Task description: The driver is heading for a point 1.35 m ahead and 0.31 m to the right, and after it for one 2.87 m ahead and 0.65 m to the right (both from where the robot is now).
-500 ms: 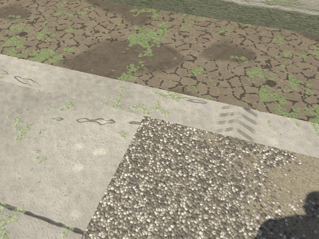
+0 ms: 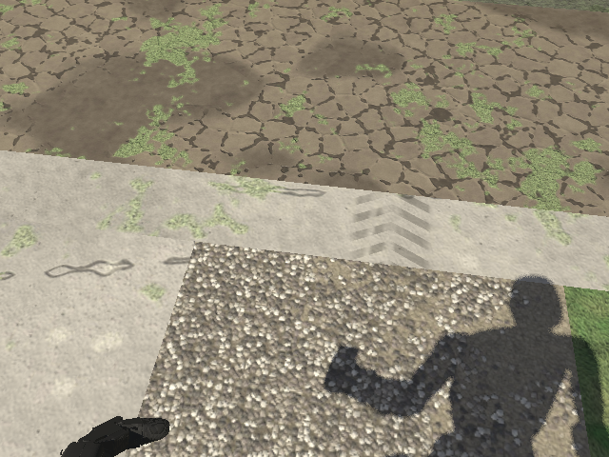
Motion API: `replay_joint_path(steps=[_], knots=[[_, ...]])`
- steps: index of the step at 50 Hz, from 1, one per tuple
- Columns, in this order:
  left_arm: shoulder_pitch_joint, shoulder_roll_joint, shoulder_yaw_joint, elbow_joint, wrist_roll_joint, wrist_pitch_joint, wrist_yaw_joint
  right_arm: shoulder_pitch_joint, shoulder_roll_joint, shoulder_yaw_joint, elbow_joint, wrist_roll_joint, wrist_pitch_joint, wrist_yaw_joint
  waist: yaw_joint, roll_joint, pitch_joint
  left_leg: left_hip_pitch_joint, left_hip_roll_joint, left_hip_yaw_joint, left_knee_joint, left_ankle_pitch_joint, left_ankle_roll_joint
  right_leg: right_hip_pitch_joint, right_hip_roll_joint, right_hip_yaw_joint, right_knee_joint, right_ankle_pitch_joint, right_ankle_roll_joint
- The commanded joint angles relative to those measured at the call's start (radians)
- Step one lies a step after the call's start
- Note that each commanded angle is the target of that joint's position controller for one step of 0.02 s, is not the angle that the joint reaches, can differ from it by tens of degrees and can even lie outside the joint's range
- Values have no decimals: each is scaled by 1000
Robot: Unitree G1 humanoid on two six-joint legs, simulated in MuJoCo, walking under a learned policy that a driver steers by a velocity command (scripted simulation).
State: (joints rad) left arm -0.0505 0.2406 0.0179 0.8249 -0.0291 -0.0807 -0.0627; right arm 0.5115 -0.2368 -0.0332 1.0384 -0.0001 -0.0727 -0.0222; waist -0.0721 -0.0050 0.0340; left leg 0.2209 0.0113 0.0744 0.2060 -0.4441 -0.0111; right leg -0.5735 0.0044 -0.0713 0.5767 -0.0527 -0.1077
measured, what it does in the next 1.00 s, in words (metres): walks ahead, turning right: right foot, then left foot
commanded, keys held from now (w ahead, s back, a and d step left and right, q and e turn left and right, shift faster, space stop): w+e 0.72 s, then w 0.28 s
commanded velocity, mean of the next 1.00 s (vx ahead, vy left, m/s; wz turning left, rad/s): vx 0.49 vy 0.00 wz -0.48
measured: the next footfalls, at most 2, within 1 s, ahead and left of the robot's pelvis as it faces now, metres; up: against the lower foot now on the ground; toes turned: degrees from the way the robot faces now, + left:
right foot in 0.02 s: +0.20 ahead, -0.09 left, +0.00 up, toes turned -3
left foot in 0.52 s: +0.51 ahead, +0.05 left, +0.00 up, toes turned -22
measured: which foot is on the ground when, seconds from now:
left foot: down 0.00-0.04, up 0.06-0.50, down 0.52-1.00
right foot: up 0.00-0.00, down 0.02-0.52, up 0.54-0.98, down 1.00-1.00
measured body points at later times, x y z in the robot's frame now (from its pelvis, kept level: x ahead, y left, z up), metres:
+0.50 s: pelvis +0.30 -0.02 +0.01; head +0.32 -0.03 +0.46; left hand +0.37 +0.26 -0.11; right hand +0.47 -0.30 -0.06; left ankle +0.47 +0.06 -0.71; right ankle +0.16 -0.09 -0.72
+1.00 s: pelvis +0.54 -0.12 +0.01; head +0.56 -0.15 +0.46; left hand +0.84 -0.05 -0.07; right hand +0.38 -0.36 -0.13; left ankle +0.47 +0.07 -0.71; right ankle +0.59 -0.27 -0.72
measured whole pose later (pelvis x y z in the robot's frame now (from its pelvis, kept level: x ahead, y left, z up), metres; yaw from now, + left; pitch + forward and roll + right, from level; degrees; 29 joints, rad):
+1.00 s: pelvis +0.54 -0.12 +0.01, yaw -31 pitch +2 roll +2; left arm 0.07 0.24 0.03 0.65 -0.01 -0.04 -0.03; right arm 0.38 -0.29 -0.06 0.90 0.03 -0.07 0.00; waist -0.08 -0.03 0.03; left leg 0.03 0.03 0.16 0.39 -0.42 -0.03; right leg -0.50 -0.03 -0.02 0.56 -0.09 -0.08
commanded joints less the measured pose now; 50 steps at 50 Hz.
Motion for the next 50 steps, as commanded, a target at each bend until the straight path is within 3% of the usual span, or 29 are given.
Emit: replay_joint_path(steps=[1, 2, 3, 4, 5, 6, 8, 10, 13, 17, 20, 23, 24, 25, 26, 27, 28, 29, 30, 31, 33, 37, 41, 43, 46, 48, 49, 50], knots=[[330, 210, 91, 27, -8, 8, 8, -52, -182, -31, -86, -16, 9, -12, 244, 104, -167, -326, 186, 38, 554, 1102, 53, 586, 47, 40, 15, -38, -83], [456, 315, 118, 28, 7, 16, 21, 24, -76, 4, -132, -28, -13, 5, 208, -144, -326, -755, 27, 37, 1005, 545, -17, 984, -236, 563, -42, -263, -261], [455, 270, 100, 35, 7, 20, 27, 8, -47, 17, -125, -13, -59, 21, 197, -182, -432, -896, -73, -151, 1211, -73, -3, 1025, -354, 954, -285, -410, -315], [395, 216, 84, 28, 13, 9, 28, -106, -131, -8, -171, 32, -87, 29, 196, -155, -257, -1007, -13, -207, 1252, -23, 32, 905, -314, 842, -325, -414, -251], [313, 185, 75, 6, 15, 0, 27, -177, -161, -12, -198, 43, -101, 24, 160, -68, -145, -996, 38, -187, 1192, 69, 52, 727, -277, 690, -341, -324, -215], [240, 161, 66, -17, 20, -8, 22, -202, -167, -21, -200, 28, -102, 13, 111, 18, -79, -937, 75, -177, 1105, 126, 51, 560, -233, 582, -360, -212, -195], [171, 137, 58, -49, 32, -12, 23, -170, -154, -33, -204, 3, -73, 0, 38, -14, -47, -803, 120, -185, 994, 167, 37, 367, -163, 460, -398, -111, -178], [194, 144, 59, -49, 22, -14, 32, -187, -130, -33, -225, -14, -51, -4, 27, -35, -25, -775, 120, -157, 908, 198, 5, 270, -136, 392, -420, -48, -188], [271, 184, 70, -40, 20, -13, 57, -340, -123, -34, -293, -25, -42, -11, 68, -38, 13, -816, 93, -134, 676, 383, -37, 225, -99, 345, -426, -21, -170], [363, 197, 77, -26, 3, 3, 75, -506, -87, -18, -349, -10, -55, 6, 136, -53, -1, -731, 22, -123, 380, 581, -45, 251, -70, 336, -382, -55, -114], [414, 185, 76, -13, -4, 15, 80, -564, -116, -22, -381, 5, -62, 21, 152, -58, -12, -733, 7, -159, 296, 555, -37, 365, -105, 417, -309, -83, -106], [419, 193, 81, -21, 5, 28, 88, -551, -156, -33, -392, 9, -77, 34, 125, -85, -28, -690, -4, -174, 245, 416, -7, 470, -143, 504, -202, -22, -92], [409, 189, 81, -28, 7, 32, 88, -496, -168, -40, -381, 10, -82, 32, 95, -103, -45, -614, -7, -159, 220, 385, 14, 472, -135, 514, -160, 22, -81], [397, 162, 71, -39, 10, 33, 84, -388, -197, -54, -358, 2, -87, 26, 40, -96, -113, -441, 12, -159, 193, 387, 53, 442, -86, 487, -49, 77, -54], [391, 106, 49, -62, 25, 28, 76, -230, -252, -70, -344, -13, -89, 16, -29, -17, -259, -170, 167, -291, 230, 347, 121, 324, -24, 406, 212, -7, -19], [534, 39, 28, -85, -2, 16, 70, -127, -325, -92, -310, -19, -70, 15, 19, 305, -403, 193, 397, -723, 176, 166, 288, -44, 125, 255, 528, -462, 55], [533, 141, 42, -74, -16, 15, 74, -137, -230, -74, -319, 0, -61, 22, 7, 262, -360, 172, 429, -848, 123, -21, 275, -181, 39, 267, 677, -528, 65], [431, 208, 61, -85, -15, 20, 75, -186, -164, -57, -337, 2, -55, 19, -18, 147, -219, 48, 381, -692, 106, -2, 225, -219, 1, 261, 720, -435, 73], [374, 200, 64, -99, -5, 26, 79, -239, -152, -50, -343, -5, -48, 19, -3, 67, -131, -81, 334, -555, 86, 131, 195, -195, -33, 225, 709, -355, 87], [339, 184, 67, -112, 5, 26, 77, -271, -130, -43, -337, -10, -43, 23, 13, 55, -68, -178, 293, -463, 60, 252, 189, -179, -57, 220, 667, -302, 95], [363, 137, 69, -117, -7, 37, 67, -293, -111, -40, -325, -14, -43, 25, 51, 107, -38, -282, 236, -318, 11, 356, 170, -107, -95, 198, 620, -254, 99], [313, 85, 62, -160, 2, 59, 61, -274, -134, -53, -292, -2, -56, 29, 58, 87, -19, -316, 241, -185, -33, 527, 215, -142, -118, 175, 506, -183, 115], [227, 52, 44, -187, 11, 46, 47, -259, -175, -63, -264, 4, -52, 30, 45, 67, -5, -331, 210, -64, -34, 606, 207, -69, -104, 135, 239, 2, 97], [158, 49, 37, -206, 14, 36, 36, -229, -192, -66, -244, 19, -43, 30, 24, 56, 14, -334, 211, -38, -22, 599, 206, -24, -87, 90, 146, 43, 89], [91, 68, 37, -239, 10, 32, 29, -178, -229, -73, -213, 31, -18, 28, 13, 62, 31, -262, 255, -49, 16, 641, 203, -6, -64, 61, 65, -42, 63], [150, 103, 51, -230, 17, 32, 34, -181, -247, -74, -194, 40, -3, 20, 68, 90, -8, -219, 264, -40, 118, 835, 179, 104, -27, 33, 13, -89, 30], [265, 134, 70, -196, 21, 31, 38, -200, -240, -69, -191, 47, 4, 16, 137, 89, -71, -233, 232, -4, 246, 942, 152, 263, 8, 1, -43, -45, 5], [414, 193, 99, -150, 18, 35, 50, -189, -210, -55, -189, 39, 6, 12, 199, 69, -166, -330, 180, 41, 451, 896, 108, 497, 3, 16, -52, 17, -22]])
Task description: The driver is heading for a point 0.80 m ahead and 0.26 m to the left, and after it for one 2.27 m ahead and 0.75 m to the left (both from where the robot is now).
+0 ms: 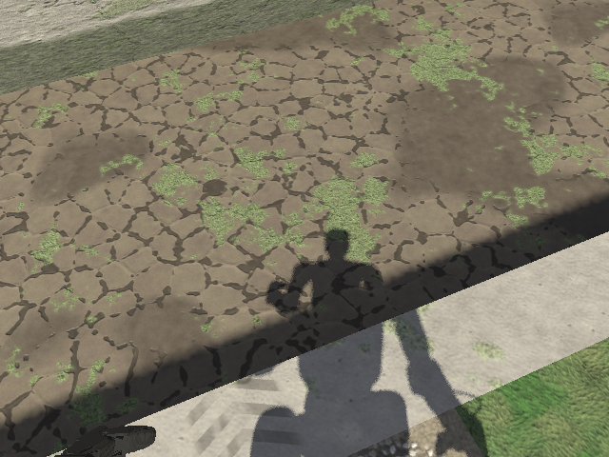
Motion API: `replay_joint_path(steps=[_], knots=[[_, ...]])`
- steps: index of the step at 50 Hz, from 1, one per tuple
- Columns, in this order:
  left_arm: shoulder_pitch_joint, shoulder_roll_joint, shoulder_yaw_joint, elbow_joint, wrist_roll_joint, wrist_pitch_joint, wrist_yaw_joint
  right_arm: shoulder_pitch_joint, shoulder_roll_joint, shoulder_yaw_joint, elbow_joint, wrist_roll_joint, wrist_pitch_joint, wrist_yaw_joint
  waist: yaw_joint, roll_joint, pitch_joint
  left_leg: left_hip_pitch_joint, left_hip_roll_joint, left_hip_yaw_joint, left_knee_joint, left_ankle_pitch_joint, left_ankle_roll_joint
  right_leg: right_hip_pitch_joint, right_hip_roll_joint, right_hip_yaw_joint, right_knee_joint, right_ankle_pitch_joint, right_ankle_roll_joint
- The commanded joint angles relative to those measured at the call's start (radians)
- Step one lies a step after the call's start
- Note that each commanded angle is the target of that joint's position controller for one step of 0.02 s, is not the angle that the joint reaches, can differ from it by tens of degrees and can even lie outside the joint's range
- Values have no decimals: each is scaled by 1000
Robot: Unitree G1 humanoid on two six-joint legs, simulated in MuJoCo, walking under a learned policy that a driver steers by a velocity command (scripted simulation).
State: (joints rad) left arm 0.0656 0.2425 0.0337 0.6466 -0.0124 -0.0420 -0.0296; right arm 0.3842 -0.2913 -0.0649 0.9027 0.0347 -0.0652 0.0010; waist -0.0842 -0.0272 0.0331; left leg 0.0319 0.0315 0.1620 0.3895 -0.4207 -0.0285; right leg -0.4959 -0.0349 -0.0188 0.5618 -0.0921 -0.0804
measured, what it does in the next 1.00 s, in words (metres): walks ahead, turning left: left foot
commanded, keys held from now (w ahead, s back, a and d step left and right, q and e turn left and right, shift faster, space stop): w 0.02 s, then w+q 0.98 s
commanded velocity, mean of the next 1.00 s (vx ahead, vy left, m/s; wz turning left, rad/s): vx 0.50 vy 0.00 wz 0.40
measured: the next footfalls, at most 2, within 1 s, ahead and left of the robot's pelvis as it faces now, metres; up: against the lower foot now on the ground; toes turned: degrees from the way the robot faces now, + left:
left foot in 0.54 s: +0.41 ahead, +0.20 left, +0.00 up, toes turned +28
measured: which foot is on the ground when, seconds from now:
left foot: down 0.00-0.02, up 0.04-0.52, down 0.54-1.00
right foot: down 0.00-0.56, up 0.58-1.00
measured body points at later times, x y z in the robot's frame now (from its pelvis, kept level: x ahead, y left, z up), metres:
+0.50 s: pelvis +0.23 +0.02 -0.01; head +0.25 +0.03 +0.44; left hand +0.16 +0.27 -0.15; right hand +0.42 -0.18 -0.12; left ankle +0.36 +0.16 -0.70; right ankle +0.12 -0.10 -0.72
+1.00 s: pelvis +0.39 +0.06 +0.00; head +0.39 +0.08 +0.45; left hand +0.42 +0.36 -0.09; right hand +0.63 -0.09 -0.09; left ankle +0.36 +0.15 -0.72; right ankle +0.52 -0.05 -0.70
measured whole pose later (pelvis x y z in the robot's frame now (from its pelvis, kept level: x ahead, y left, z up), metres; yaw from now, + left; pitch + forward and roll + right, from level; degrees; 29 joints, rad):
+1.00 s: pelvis +0.39 +0.06 +0.00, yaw +31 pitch +1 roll +0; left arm 0.14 0.27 -0.01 0.67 0.06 -0.01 0.02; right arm 0.27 -0.23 -0.01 0.57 -0.03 0.08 -0.03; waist -0.01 -0.03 0.00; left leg -0.32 -0.15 -0.21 0.62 -0.28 0.05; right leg -0.47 -0.01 0.10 0.77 -0.19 0.03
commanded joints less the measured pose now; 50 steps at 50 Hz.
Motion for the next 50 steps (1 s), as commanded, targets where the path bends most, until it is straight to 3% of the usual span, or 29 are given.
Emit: replay_joint_path(steps=[1, 2, 3, 4, 5, 6, 8, 13, 17, 23, 24, 25, 26, 27, 28, 29, 30, 31, 32, 33, 35, 40, 41, 43, 44, 45, 46, 48, 50], knots=[[433, 282, 102, 37, 1, 9, 37, -37, -81, 5, -84, -41, -4, -11, 232, -95, -293, -370, 87, -22, 627, 393, 70, 682, -192, 274, -20, 180, -129], [406, 301, 89, 30, 7, 10, 30, 79, -24, 24, -82, -15, -22, 1, 154, -272, -425, -638, -70, -176, 910, -198, 37, 836, -398, 716, -186, 8, -302], [379, 213, 70, 25, 3, 6, 19, 8, -133, -7, -74, 15, -30, 5, 195, -108, -320, -718, -22, -291, 966, -183, 46, 719, -369, 652, -239, -123, -257], [348, 177, 58, 39, 8, 7, 18, -82, -137, -13, -112, 33, -26, 5, 183, -96, -167, -785, 11, -248, 964, -141, 51, 614, -330, 486, -245, -117, -220], [294, 144, 49, 44, 13, 2, 15, -95, -117, -12, -111, 20, -19, -4, 143, -22, -106, -760, 58, -250, 892, -56, 53, 496, -275, 381, -258, -104, -180], [244, 106, 41, 41, 19, -7, 14, -96, -113, -19, -111, 3, -6, -10, 116, -41, -74, -726, 85, -258, 831, 21, 51, 414, -233, 307, -284, -103, -155], [222, 72, 35, 50, 35, -23, 10, -18, -77, -21, -82, 10, 27, -15, 80, -64, -64, -635, 91, -274, 820, 126, 39, 324, -211, 227, -339, -53, -153], [280, 102, 56, 129, 39, -49, 32, -82, -35, -14, -124, -9, 53, -32, 75, -36, 15, -749, 75, -312, 664, 319, 21, 325, -214, 73, -352, 97, -142], [315, 101, 59, 178, 25, -48, 48, -153, 18, 11, -165, -22, 66, -17, 101, -29, 40, -761, 66, -273, 479, 485, 61, 352, -222, -28, -286, 183, -102], [372, 130, 67, 226, 4, -10, 45, -262, 35, 17, -261, -27, 83, 17, 150, -47, 81, -738, 39, -123, 387, 307, 118, 401, -269, -96, -157, 307, -77], [385, 130, 67, 231, -4, -7, 46, -287, 14, 8, -279, -16, 85, 28, 153, -49, 88, -742, 25, -113, 366, 242, 131, 419, -271, -101, -138, 336, -61], [358, 157, 71, 231, -3, 0, 57, -247, 4, -1, -288, -15, 78, 38, 125, -62, 50, -641, -6, -86, 347, 213, 147, 403, -266, -121, -91, 484, -43], [323, 172, 71, 224, -16, 2, 64, -146, -11, -14, -267, -12, 81, 40, 67, -87, -15, -481, -54, -56, 332, 177, 163, 388, -245, -144, 5, 617, -23], [271, 187, 70, 220, -26, 1, 69, 30, -68, -46, -226, -15, 80, 34, -32, -52, -99, -247, -94, -63, 256, 303, 199, 324, -182, -186, 215, 645, 17], [271, 178, 61, 206, -1, -3, 78, 164, -197, -83, -219, -11, 79, 14, -88, 117, -179, -24, 83, -388, 160, 526, 295, 120, -66, -219, 681, 302, 95], [397, 68, 25, 169, 13, -23, 51, 91, -249, -76, -237, -16, 72, 28, 47, 360, -370, 210, 294, -941, -39, 296, 481, -179, 118, -1, 1008, -488, 130], [283, 132, 43, 144, -16, -35, 44, 59, -158, -54, -277, -27, 75, 36, -10, 234, -384, 132, 288, -939, -96, 111, 406, -244, 52, 158, 1015, -427, 91], [207, 152, 47, 122, -33, -28, 53, 12, -90, -29, -286, -48, 81, 32, 1, 169, -215, -14, 275, -795, -82, 130, 354, -281, 31, 135, 990, -386, 76], [206, 141, 46, 120, -12, -13, 70, -24, -55, -18, -284, -48, 82, 30, 49, 61, -122, -158, 231, -678, -71, 188, 316, -247, -1, 117, 926, -345, 72], [209, 144, 49, 111, 17, 2, 85, -90, -33, -8, -307, -49, 75, 25, 85, 89, -105, -258, 173, -582, -48, 285, 284, -185, -24, 117, 850, -291, 79], [248, 136, 50, 97, 21, 28, 90, -136, -36, -5, -342, -56, 63, 17, 133, 97, -106, -347, 109, -533, -40, 350, 272, -103, -36, 124, 771, -251, 95], [152, 121, 27, 28, 27, 40, 110, -71, -79, -18, -348, -43, 51, -17, 113, 100, -80, -295, 93, -595, -37, 276, 286, -212, -39, 151, 511, -123, 111], [144, 109, 19, 25, 41, 39, 110, -77, -78, -14, -358, -49, 55, -17, 108, 108, -92, -301, 77, -579, -20, 276, 270, -190, -34, 148, 455, -95, 112], [64, 82, 3, -16, 46, 35, 89, -76, -72, -5, -374, -50, 82, -24, 84, 119, -94, -322, 57, -585, -22, 165, 254, -145, -4, 127, 374, -94, 110], [49, 100, 4, -20, 59, 28, 79, -115, -78, 1, -389, -53, 85, -28, 97, 131, -63, -406, 44, -552, -11, 230, 235, -74, 14, 113, 310, -59, 106], [78, 66, -10, -3, 73, 24, 66, -128, -60, 9, -380, -67, 95, -24, 102, 165, -111, -471, 23, -513, 15, 353, 227, 76, 40, 69, 354, 2, 110], [79, 86, -9, -10, 83, 25, 63, -154, -69, 16, -395, -70, 109, -31, 112, 188, -119, -463, 11, -497, 24, 496, 219, 125, 49, 71, 328, 11, 116], [53, 80, -28, -42, 72, 20, 49, -181, -55, 30, -424, -60, 128, -34, 108, 208, -110, -406, 24, -542, 62, 550, 219, 148, 53, 67, 266, -92, 120], [69, 86, -42, -68, 84, 7, 32, -207, -46, 44, -448, -62, 145, -46, 120, 191, -112, -338, 21, -621, 105, 535, 215, 189, 32, 93, 89, -140, 99]])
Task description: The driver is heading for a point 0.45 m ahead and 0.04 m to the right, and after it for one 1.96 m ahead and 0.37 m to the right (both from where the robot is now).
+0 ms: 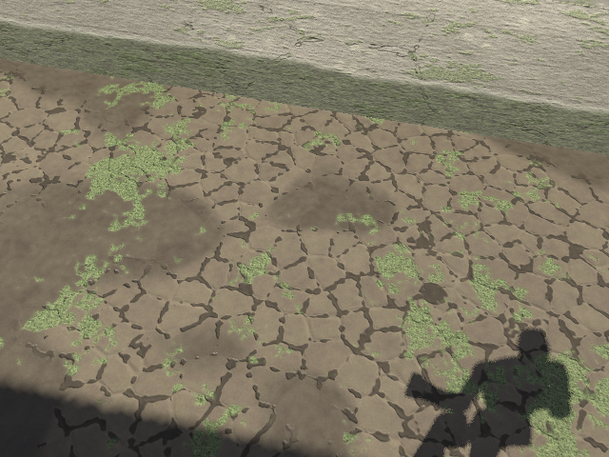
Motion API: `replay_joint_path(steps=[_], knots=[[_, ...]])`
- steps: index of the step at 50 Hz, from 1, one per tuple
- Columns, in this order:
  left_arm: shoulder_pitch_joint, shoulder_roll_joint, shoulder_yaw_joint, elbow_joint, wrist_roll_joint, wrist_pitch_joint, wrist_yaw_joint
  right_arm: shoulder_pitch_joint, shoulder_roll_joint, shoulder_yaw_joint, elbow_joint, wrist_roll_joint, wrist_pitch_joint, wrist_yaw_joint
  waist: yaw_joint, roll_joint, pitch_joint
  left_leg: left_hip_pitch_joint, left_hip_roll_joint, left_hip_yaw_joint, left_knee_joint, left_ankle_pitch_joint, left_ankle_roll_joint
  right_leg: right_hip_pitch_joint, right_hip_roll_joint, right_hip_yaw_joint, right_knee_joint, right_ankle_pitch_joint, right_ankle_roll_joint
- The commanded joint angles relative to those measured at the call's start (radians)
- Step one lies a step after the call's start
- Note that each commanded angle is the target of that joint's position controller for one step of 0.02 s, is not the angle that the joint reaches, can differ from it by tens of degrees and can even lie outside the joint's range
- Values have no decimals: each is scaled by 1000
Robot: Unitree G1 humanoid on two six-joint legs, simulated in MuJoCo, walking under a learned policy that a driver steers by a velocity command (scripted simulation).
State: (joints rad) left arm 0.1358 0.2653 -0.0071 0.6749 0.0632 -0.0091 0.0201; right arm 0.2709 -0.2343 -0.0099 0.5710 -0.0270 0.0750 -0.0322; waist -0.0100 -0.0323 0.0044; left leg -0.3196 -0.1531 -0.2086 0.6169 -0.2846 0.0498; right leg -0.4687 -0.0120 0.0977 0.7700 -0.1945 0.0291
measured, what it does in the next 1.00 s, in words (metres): steps on the spot: right foot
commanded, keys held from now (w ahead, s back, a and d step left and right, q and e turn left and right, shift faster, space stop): w+q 0.04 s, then w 0.96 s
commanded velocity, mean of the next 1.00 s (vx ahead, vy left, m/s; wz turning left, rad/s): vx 0.50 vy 0.00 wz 0.16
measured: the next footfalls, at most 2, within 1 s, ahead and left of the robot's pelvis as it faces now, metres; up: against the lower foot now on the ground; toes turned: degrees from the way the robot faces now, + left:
right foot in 0.02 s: +0.09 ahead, -0.16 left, +0.00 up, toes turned +8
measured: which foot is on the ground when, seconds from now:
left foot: down 0.00-1.00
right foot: up 0.00-0.00, down 0.02-1.00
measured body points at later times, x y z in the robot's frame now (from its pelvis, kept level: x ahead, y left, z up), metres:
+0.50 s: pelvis +0.06 -0.02 +0.01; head +0.06 -0.01 +0.46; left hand +0.27 +0.21 -0.04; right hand +0.32 -0.19 -0.03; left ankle +0.04 +0.11 -0.73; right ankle +0.05 -0.15 -0.73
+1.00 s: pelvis +0.07 -0.02 +0.01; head +0.07 -0.01 +0.46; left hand +0.28 +0.21 -0.03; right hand +0.33 -0.20 -0.02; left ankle +0.04 +0.11 -0.73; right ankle +0.05 -0.16 -0.73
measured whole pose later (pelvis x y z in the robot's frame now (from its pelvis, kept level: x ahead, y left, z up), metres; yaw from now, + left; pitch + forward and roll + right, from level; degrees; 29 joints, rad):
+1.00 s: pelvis +0.07 -0.02 +0.01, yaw +6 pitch +1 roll -1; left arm 0.11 0.29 -0.14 0.43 0.07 0.03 -0.02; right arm 0.04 -0.27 0.14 0.46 -0.07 0.04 0.03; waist 0.00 -0.01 -0.03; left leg -0.21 -0.04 -0.15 0.47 -0.27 -0.01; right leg -0.16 -0.02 -0.01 0.43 -0.28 0.02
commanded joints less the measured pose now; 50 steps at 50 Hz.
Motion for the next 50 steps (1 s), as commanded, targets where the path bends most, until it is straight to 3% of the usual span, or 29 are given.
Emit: replay_joint_path(steps=[1, 2, 3, 4, 5, 6, 7, 9, 10, 11, 12, 13, 15, 20, 31, 35, 36, 50], knots=[[52, 77, -2, -90, 8, -31, -25, -117, -88, -2, -125, 2, 7, -17, 73, 173, -111, 12, 196, -266, -89, 334, 110, 263, -25, -4, -240, 130, -35], [107, 139, 7, -75, 22, -34, -26, -76, -70, 4, -128, 0, 2, -19, 52, 58, -179, -39, 154, -222, 23, 152, 69, 410, -118, 37, -223, 422, -89], [96, 159, 7, -66, 32, -25, -32, 11, -45, 14, -113, 21, -5, -10, 7, -170, -180, -163, 50, -123, 150, -140, 5, 497, -198, 154, -236, 521, -196], [48, 125, -8, -80, 33, -15, -34, 18, -64, 17, -120, 33, -14, -1, -3, -297, -125, -192, 67, -63, 195, -250, -39, 407, -260, 282, -317, 403, -269], [49, 111, -12, -87, 11, -13, -29, -52, -103, 10, -135, 41, -21, -5, 20, -283, -71, -242, 92, -37, 247, -269, -63, 376, -277, 336, -375, 300, -297], [40, 89, -23, -91, -2, -13, -28, -105, -107, 11, -142, 36, -24, -4, 25, -184, -44, -239, 115, -18, 266, -257, -78, 339, -270, 339, -400, 230, -292], [3, 87, -32, -109, -5, -10, -27, -132, -77, 26, -159, 19, -23, 7, 3, -117, -38, -198, 136, 0, 225, -207, -78, 307, -255, 298, -407, 203, -274], [-90, 107, -34, -134, -20, -2, -25, -125, -32, 53, -160, -4, -24, 26, -36, -68, -52, 18, 157, 52, -5, -20, -48, 197, -172, 154, -414, 90, -178], [-83, 118, -36, -134, -22, 1, -29, -138, -39, 58, -164, -19, -20, 31, -23, -60, -58, 83, 140, 69, -38, 20, -39, 183, -130, 112, -418, 37, -145], [-151, 127, -47, -163, -20, 5, -45, -130, -47, 62, -183, -43, -21, 42, -53, -36, -6, 67, 145, 78, -53, 69, -26, 166, -135, 118, -397, 138, -147], [-123, 125, -50, -172, -15, 10, -53, -138, -73, 63, -187, -47, -20, 50, -26, 16, -30, 20, 147, 57, -54, 64, -13, 220, -100, 71, -377, 133, -139], [-122, 118, -57, -189, -1, 5, -57, -173, -82, 65, -206, -33, -19, 54, -15, 50, -39, -27, 154, 25, -77, 96, -9, 286, -71, 17, -336, 146, -123], [-102, 97, -68, -204, 18, 3, -59, -210, -93, 76, -220, -36, -18, 52, 7, 91, -95, -24, 164, -2, -113, 180, -13, 367, -52, -22, -294, 180, -107], [-109, 99, -79, -247, 28, 8, -54, -258, -112, 90, -232, -33, -28, 59, 12, 84, -136, 9, 177, -29, -146, 273, -11, 419, -54, -41, -303, 183, -84], [-163, 110, -85, -319, 17, 10, -44, -311, -139, 96, -218, -31, -40, 77, 4, 42, -146, 46, 196, -45, -193, 343, -10, 440, -74, -41, -333, 182, -50], [-132, 117, -91, -328, 8, 10, -33, -310, -144, 102, -212, -29, -47, 65, 2, 31, -174, 76, 202, -29, -167, 488, -10, 461, -81, -31, -323, 295, -45], [-134, 124, -89, -333, 5, 8, -34, -315, -141, 102, -212, -39, -49, 63, 3, 30, -173, 84, 201, -28, -165, 493, -11, 457, -76, -33, -321, 275, -36], [-120, 116, -98, -356, 5, 18, -34, -334, -135, 115, -208, -45, -50, 59, 4, 47, -148, 84, 209, -14, -196, 383, -19, 419, -75, -12, -372, 170, -28]])
Keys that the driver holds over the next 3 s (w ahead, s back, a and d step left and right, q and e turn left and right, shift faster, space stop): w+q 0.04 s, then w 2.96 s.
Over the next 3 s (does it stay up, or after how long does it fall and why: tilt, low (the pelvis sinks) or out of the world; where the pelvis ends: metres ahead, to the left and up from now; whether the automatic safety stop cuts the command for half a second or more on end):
stays up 0.07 -0.04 0.02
